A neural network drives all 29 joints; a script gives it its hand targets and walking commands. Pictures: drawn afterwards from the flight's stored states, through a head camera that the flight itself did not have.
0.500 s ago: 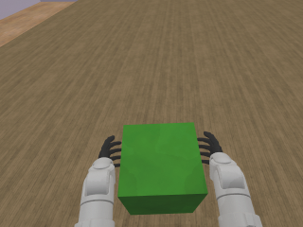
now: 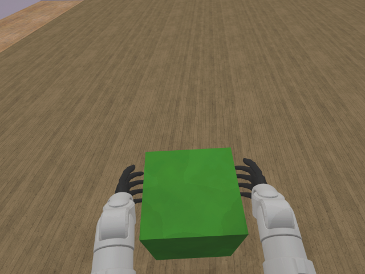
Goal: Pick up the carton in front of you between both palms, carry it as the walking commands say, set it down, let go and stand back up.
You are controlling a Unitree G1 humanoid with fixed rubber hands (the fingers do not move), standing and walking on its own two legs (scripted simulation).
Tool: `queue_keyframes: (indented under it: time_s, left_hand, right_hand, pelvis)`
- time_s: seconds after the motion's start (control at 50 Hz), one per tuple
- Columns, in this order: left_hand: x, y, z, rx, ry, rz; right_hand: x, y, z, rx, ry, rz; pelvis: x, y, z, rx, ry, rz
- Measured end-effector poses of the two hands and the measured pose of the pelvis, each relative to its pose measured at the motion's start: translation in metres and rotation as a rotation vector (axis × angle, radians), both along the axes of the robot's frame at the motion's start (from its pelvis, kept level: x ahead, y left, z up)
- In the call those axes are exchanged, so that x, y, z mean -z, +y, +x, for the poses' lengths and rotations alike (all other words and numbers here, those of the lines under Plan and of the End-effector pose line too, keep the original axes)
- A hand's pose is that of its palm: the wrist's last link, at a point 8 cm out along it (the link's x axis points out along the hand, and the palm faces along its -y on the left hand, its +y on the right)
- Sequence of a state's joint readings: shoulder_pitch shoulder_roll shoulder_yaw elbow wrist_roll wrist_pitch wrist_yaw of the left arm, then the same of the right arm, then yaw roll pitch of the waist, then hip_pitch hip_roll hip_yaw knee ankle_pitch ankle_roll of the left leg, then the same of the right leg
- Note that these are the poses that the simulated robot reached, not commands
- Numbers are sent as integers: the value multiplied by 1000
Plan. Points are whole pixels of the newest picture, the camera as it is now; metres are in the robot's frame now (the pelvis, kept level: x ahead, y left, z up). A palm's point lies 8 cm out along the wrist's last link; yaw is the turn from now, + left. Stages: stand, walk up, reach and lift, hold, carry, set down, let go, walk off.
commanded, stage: hold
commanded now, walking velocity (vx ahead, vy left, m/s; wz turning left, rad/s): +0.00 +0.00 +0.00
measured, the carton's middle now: (190, 207) +0.31 +0.01 -0.07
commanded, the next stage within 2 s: set down in 0.76 s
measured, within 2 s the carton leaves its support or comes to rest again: neither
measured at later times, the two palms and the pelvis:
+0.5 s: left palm (127, 194) +0.29 +0.15 +0.05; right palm (266, 195) +0.27 -0.15 +0.05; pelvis -0.01 +0.01 +0.00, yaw -2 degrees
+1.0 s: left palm (133, 182) +0.33 +0.14 +0.04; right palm (261, 182) +0.31 -0.15 +0.04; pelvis +0.01 +0.01 +0.00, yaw -3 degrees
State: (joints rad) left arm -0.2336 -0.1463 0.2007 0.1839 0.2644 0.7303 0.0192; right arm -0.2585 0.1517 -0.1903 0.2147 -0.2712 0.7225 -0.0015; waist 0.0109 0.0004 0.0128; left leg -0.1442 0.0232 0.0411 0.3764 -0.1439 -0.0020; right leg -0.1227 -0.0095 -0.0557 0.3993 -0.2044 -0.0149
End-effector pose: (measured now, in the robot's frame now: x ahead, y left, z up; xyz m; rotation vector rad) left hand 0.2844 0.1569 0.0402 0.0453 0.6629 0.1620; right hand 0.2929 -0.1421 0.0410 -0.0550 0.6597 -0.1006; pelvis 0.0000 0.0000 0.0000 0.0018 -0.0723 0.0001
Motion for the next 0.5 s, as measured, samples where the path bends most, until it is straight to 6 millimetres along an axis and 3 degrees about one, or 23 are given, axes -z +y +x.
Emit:
queue_keyframes:
  time_s: [0.16,0.5]
  left_hand:
    - [-7,-15,2,62,-11,-6]
    - [-13,-10,2,66,-16,-22]
  right_hand:
    - [-6,-15,-16,67,-9,-6]
    - [-11,-10,-20,89,-16,15]
  pelvis:
    - [0,3,-10,16,-59,-2]
    - [2,12,-14,44,-92,-5]
